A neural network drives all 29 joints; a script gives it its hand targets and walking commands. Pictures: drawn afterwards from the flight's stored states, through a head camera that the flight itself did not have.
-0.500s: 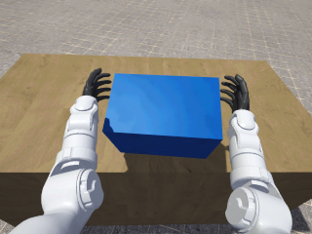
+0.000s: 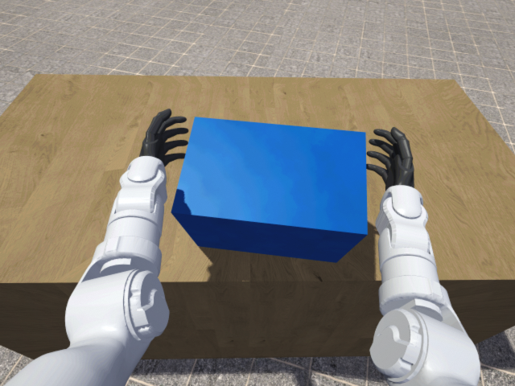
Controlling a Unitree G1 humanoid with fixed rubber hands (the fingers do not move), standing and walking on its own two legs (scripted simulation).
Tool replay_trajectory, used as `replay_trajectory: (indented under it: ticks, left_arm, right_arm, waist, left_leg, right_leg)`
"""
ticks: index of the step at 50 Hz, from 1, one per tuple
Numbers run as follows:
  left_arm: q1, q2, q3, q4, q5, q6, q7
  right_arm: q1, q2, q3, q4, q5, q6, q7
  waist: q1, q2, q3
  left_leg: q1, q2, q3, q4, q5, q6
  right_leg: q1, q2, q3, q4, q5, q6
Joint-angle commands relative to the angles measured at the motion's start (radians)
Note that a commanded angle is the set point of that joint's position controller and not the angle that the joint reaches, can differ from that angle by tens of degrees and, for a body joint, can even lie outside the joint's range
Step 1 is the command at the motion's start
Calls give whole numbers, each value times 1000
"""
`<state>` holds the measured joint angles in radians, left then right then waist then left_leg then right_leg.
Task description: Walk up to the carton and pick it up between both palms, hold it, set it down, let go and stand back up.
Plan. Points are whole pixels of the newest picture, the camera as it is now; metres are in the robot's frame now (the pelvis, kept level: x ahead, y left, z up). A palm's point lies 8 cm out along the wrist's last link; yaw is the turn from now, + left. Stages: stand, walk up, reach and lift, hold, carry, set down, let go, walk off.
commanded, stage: set down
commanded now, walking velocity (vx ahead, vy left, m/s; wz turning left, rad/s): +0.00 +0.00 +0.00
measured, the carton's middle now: (271, 196) +0.46 +0.00 +0.01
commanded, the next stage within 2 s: none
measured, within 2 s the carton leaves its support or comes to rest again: neither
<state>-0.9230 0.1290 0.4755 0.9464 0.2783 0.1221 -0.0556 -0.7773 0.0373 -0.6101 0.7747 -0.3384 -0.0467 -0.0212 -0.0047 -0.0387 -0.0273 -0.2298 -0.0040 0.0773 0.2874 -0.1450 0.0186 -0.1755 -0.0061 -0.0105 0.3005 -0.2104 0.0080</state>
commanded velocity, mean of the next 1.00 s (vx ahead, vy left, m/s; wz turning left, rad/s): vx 0.00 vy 0.00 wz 0.00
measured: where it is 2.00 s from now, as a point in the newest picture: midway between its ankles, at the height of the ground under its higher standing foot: outside the picture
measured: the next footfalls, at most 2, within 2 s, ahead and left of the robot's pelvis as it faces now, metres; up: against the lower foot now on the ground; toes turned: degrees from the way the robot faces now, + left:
none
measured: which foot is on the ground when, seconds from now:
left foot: down 0.00-1.00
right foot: down 0.00-1.00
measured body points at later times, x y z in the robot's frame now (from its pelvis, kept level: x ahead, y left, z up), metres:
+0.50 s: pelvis -0.01 +0.00 +0.00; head +0.04 +0.01 +0.45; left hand +0.46 +0.19 +0.12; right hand +0.42 -0.19 +0.12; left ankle +0.00 +0.10 -0.75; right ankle -0.04 -0.12 -0.75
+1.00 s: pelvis +0.00 +0.00 +0.00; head +0.06 +0.02 +0.44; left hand +0.47 +0.19 +0.11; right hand +0.44 -0.19 +0.11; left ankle +0.00 +0.10 -0.75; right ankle -0.04 -0.12 -0.75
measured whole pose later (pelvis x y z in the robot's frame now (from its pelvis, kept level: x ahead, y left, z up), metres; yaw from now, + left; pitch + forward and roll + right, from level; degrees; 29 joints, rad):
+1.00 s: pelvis +0.00 +0.00 +0.00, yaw +0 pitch +11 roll +0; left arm -1.01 0.13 0.60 1.04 0.34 -0.02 -0.09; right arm -0.84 0.07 -0.72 0.73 -0.44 -0.04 0.02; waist 0.00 -0.05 -0.05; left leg -0.34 0.00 0.09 0.28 -0.12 0.02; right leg -0.31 -0.01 -0.01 0.33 -0.20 0.01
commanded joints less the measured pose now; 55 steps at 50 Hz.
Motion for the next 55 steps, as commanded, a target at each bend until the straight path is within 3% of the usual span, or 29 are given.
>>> replay_trajectory:
  ticks: [1,7,11,22,30,33,55]
  left_arm:
    - [-580,-413,-199,-26,-34,-96,-148]
    - [-591,-392,-159,29,-32,-109,-165]
    - [-616,-382,-153,40,-30,-125,-164]
    - [-592,-369,-121,80,-1,-143,-158]
    - [-583,-367,-102,86,20,-142,-152]
    - [-561,-372,-93,90,36,-141,-150]
    - [-482,-367,-42,115,80,-156,-162]
  right_arm:
    - [-570,418,310,-20,-25,-50,155]
    - [-581,425,288,-30,-44,-33,155]
    - [-573,426,263,-9,-54,-25,156]
    - [-559,412,221,-1,-81,-21,173]
    - [-529,404,185,12,-102,-8,182]
    - [-520,403,183,11,-102,-6,187]
    - [-422,410,174,28,-128,8,180]
  waist:
    - [15,34,-586]
    - [15,15,-566]
    - [3,35,-564]
    - [14,31,-553]
    - [4,38,-530]
    - [17,49,-524]
    - [8,40,-486]
  left_leg:
    - [372,22,32,83,450,-21]
    - [295,13,37,57,367,-3]
    - [303,16,37,54,341,-4]
    - [345,26,34,68,375,-3]
    - [375,31,31,72,384,-1]
    - [383,32,32,78,401,-1]
    - [369,31,27,98,462,19]
  right_leg:
    - [29,-7,-90,36,488,74]
    - [61,-18,-82,54,487,86]
    - [28,-22,-79,47,454,82]
    - [-56,-13,-91,27,371,76]
    - [-130,-10,-97,11,310,70]
    - [-151,-8,-98,5,288,65]
    - [-194,-12,-93,14,348,78]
